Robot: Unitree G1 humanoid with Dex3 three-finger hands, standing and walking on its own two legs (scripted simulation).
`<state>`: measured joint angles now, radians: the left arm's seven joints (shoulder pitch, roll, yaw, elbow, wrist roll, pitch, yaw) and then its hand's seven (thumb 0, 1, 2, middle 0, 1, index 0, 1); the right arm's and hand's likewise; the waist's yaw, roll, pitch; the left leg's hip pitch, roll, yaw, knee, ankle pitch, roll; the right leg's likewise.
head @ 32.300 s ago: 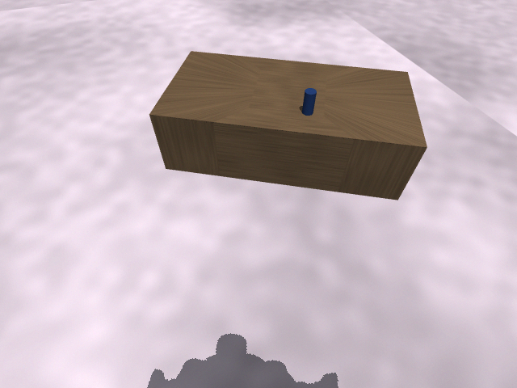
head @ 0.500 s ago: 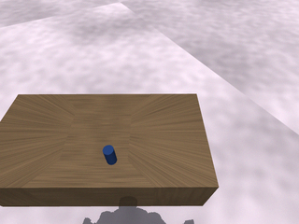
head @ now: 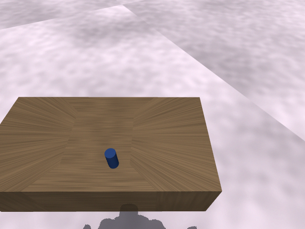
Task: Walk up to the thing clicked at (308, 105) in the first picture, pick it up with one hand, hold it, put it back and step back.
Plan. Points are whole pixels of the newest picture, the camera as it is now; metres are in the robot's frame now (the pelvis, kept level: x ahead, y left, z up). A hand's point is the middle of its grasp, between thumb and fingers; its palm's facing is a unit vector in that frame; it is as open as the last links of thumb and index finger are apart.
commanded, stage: stand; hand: left
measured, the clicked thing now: (112, 158) +0.49 +0.21 -0.37
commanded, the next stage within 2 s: step back in 0.88 s
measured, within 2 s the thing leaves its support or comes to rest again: neither
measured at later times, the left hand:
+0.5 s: hand out of the picture +0.07 +0.25 -0.15, palm faces -0.03 -0.94 -0.35, open 7.3 cm
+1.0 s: hand out of the picture +0.08 +0.26 -0.16, palm faces +0.01 -0.93 -0.37, open 7.3 cm
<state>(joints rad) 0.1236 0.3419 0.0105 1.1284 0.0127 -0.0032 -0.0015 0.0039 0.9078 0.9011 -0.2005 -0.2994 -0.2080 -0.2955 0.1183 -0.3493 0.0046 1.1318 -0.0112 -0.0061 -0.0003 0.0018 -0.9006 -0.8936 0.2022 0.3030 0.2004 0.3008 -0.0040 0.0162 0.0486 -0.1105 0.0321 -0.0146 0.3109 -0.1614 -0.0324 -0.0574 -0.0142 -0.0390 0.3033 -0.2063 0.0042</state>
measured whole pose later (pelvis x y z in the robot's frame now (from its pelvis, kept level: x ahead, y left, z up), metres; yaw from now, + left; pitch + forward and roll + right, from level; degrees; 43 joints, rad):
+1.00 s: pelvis -0.01 +0.00 -0.01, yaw +0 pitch -2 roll -1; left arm 0.09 0.35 0.05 1.05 -0.01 0.01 0.01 0.00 0.91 0.90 -0.20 -0.30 -0.21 -0.30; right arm 0.07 -0.37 -0.02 1.06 0.01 0.02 0.01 0.00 -0.90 -0.89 0.20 0.30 0.20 0.30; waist -0.01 0.02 0.12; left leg -0.20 0.03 -0.02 0.45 -0.21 -0.02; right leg -0.14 -0.01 -0.04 0.42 -0.25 0.00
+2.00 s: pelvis -0.20 +0.03 -0.02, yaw +1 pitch -1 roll +1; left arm 0.10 0.35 0.06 0.76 0.03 0.03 0.02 0.00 0.90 0.90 -0.20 -0.30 -0.21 -0.30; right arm 0.17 -0.43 -0.05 0.89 0.00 0.05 -0.03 0.00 -0.90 -0.89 0.20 0.30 0.20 0.30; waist 0.00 0.04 0.19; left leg -0.34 -0.06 -0.10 0.89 -0.52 -0.02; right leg -0.37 -0.02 -0.02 0.61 -0.23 -0.02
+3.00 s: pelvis -0.52 +0.02 -0.03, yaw +3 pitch -3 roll +0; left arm 0.08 0.38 0.06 0.80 0.01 0.08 0.02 0.00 0.91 0.90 -0.20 -0.30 -0.21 -0.29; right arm 0.20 -0.36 -0.04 0.89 -0.04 0.04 0.00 0.00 -0.90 -0.89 0.20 0.30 0.20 0.30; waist -0.02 -0.03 0.18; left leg -0.27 -0.03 -0.02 0.67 -0.34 0.03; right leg -0.49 0.03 0.07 0.99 -0.51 -0.02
